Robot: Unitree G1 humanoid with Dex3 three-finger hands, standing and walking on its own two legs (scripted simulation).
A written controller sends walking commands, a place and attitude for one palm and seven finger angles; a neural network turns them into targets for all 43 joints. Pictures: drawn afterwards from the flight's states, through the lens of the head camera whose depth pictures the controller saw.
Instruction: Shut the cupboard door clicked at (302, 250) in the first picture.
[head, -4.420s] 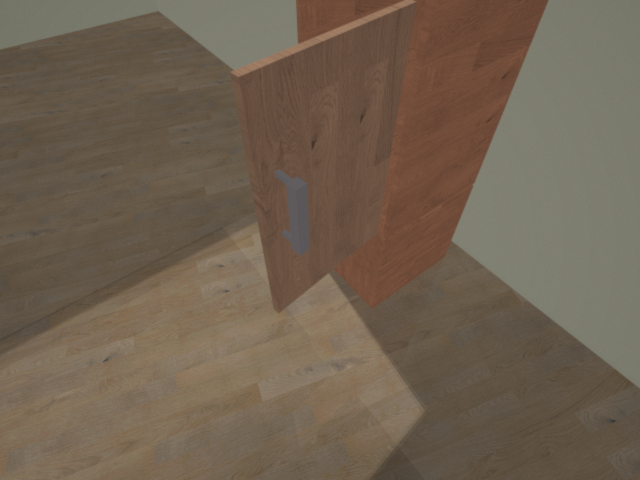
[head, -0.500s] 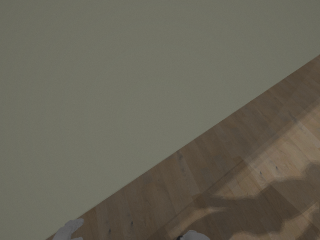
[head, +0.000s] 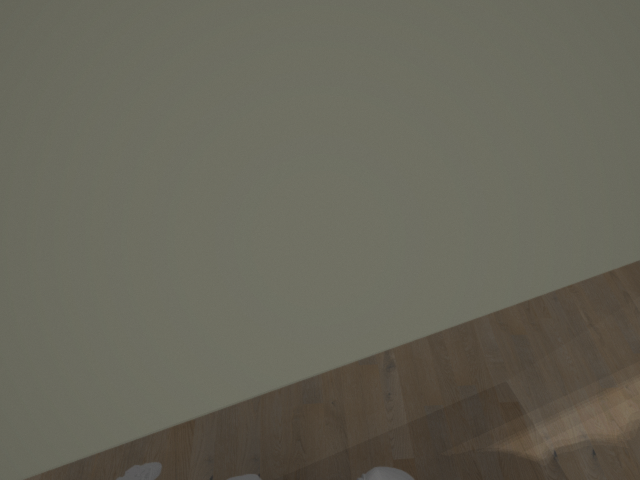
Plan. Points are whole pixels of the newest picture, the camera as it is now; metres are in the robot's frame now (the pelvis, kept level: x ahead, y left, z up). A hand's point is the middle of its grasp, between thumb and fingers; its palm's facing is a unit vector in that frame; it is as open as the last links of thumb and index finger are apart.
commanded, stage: turn to face it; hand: left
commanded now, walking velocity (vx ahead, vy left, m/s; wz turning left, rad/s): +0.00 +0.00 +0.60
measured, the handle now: out of the picture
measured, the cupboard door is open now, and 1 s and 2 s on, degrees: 97 97 97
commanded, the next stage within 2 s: none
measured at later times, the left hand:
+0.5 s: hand out of the picture +0.02 +0.13 -0.16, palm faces +0.33 -0.91 -0.24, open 7.4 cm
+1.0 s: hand out of the picture +0.01 +0.14 -0.15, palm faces +0.58 -0.75 -0.32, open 7.4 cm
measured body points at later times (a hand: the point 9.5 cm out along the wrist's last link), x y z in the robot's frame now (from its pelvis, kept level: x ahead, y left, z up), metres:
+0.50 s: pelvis +0.02 -0.08 +0.01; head +0.08 -0.06 +0.45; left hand +0.00 +0.17 -0.14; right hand +0.20 -0.30 -0.13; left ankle -0.02 +0.05 -0.68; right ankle +0.03 -0.19 -0.73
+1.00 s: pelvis +0.05 -0.11 -0.01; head +0.10 -0.09 +0.44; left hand -0.02 +0.18 -0.12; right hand +0.27 -0.27 -0.16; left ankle -0.02 +0.02 -0.71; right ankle +0.12 -0.20 -0.73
